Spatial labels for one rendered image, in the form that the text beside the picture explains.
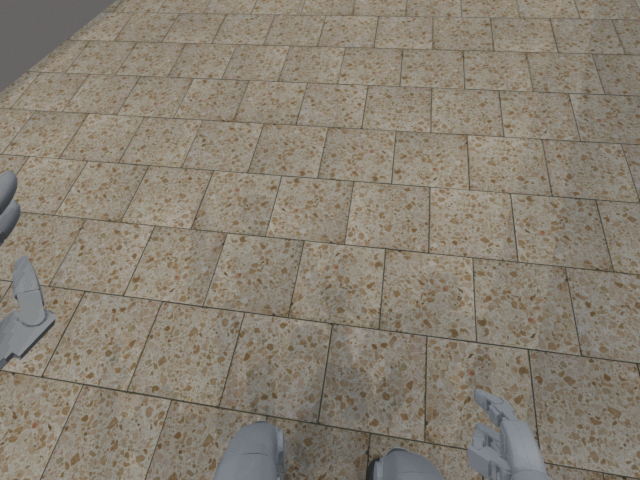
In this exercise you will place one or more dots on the robot right shin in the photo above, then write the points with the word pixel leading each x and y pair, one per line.
pixel 396 449

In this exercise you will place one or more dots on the robot right hand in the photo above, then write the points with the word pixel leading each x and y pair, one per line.
pixel 499 456

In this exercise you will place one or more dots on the robot left thigh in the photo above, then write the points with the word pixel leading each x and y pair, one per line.
pixel 256 452

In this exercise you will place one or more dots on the robot left hand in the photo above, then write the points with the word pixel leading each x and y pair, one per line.
pixel 19 332

